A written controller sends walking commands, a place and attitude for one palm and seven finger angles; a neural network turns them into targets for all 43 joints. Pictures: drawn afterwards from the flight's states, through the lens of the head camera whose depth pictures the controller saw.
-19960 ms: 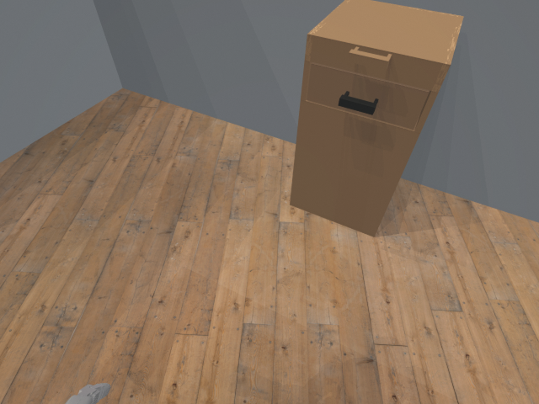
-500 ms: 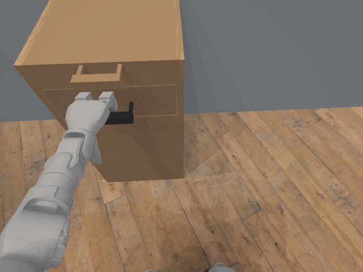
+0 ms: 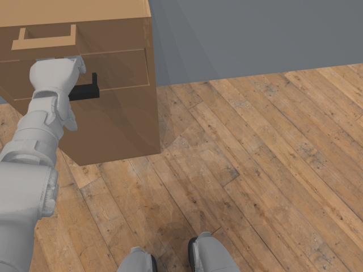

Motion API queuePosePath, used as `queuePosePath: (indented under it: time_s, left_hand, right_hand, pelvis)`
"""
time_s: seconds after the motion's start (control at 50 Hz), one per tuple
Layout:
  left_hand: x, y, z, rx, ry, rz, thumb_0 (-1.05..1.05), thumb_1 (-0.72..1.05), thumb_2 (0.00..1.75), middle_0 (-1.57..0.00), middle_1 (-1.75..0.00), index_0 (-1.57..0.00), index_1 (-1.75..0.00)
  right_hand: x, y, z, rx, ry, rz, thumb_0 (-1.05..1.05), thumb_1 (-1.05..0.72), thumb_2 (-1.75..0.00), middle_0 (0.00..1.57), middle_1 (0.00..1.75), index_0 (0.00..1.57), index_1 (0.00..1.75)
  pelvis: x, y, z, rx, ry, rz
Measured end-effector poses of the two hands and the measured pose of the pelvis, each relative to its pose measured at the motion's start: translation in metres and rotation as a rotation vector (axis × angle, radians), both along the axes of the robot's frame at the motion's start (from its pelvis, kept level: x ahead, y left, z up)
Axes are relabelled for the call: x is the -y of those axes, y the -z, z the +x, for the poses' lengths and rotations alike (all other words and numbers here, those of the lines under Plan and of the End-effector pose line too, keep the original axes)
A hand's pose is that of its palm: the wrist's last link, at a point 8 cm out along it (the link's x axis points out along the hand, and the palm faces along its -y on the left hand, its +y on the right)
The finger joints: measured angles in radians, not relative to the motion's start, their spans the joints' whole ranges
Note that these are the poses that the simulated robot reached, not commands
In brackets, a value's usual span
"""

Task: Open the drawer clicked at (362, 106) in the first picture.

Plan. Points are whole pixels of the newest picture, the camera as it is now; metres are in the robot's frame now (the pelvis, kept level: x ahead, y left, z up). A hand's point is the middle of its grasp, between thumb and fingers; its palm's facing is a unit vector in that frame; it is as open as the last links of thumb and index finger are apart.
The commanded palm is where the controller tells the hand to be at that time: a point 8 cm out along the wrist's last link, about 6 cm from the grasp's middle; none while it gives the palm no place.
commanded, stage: move the hooked fingers above the handle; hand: left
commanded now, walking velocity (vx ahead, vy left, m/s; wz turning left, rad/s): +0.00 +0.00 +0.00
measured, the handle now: (75, 85) +0.60 +0.21 -0.04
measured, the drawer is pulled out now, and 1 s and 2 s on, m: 0.00 0.00 0.00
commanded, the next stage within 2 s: none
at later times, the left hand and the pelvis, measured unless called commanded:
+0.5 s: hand (68, 88) +0.55 +0.20 +0.01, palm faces -0.07 -0.08 -0.99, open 13.9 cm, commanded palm +0.54 +0.20 +0.08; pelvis +0.05 +0.01 +0.01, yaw +0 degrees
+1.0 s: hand (65, 89) +0.54 +0.21 +0.02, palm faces -0.05 -0.07 -1.00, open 13.9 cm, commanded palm +0.52 +0.21 +0.08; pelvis +0.06 +0.00 +0.02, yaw +0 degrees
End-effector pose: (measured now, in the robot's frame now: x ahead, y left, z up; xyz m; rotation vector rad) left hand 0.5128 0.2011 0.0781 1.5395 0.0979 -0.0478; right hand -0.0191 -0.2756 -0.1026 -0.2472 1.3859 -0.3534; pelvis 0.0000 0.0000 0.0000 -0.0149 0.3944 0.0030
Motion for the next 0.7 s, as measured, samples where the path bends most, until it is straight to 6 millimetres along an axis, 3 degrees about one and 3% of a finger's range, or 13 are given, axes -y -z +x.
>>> queuePosePath:
  time_s: [0.12,0.22,0.3,0.5,0.7]
  left_hand:
    - [-0.011,0.012,0.015,0.057,-0.016,-0.011,0.0,-0.49,0.31,-0.31,-1.2,-0.32,-1.2]
    - [-0.031,0.016,0.018,0.051,-0.078,0.021,0.0,-0.49,0.31,-0.31,-1.2,-0.32,-1.2]
    - [-0.033,0.014,0.016,0.01,-0.075,0.012,0.0,-0.49,0.31,-0.32,-1.2,-0.32,-1.2]
    - [-0.007,0.01,0.018,0.02,0.023,-0.053,0.0,-0.49,0.31,-0.32,-1.2,-0.32,-1.2]
    - [-0.028,0.011,0.017,0.034,-0.089,-0.003,0.0,-0.49,0.31,-0.32,-1.2,-0.32,-1.2]
  right_hand:
    - [-0.003,0.004,-0.028,-0.109,0.032,0.0,0.0,-0.9,-0.9,0.2,0.3,0.21,0.3]
    - [-0.015,0.005,-0.028,-0.156,0.049,0.04,0.0,-0.9,-0.9,0.2,0.3,0.21,0.3]
    - [-0.024,0.002,-0.012,-0.147,0.044,0.065,0.0,-0.9,-0.9,0.2,0.3,0.21,0.3]
    - [-0.026,-0.003,0.056,-0.027,-0.016,0.066,0.0,-0.9,-0.9,0.2,0.3,0.21,0.3]
    - [-0.023,0.005,0.09,-0.006,-0.043,0.106,0.0,-0.9,-0.9,0.2,0.3,0.21,0.3]
  pelvis:
    - [-0.004,0.01,0.004,-0.049,0.014,-0.01]
    - [-0.008,0.008,0.012,-0.06,0.017,-0.017]
    - [-0.011,0.0,0.023,-0.051,0.01,-0.025]
    - [-0.013,-0.01,0.049,-0.012,-0.007,-0.032]
    - [-0.01,-0.013,0.058,-0.016,0.006,-0.022]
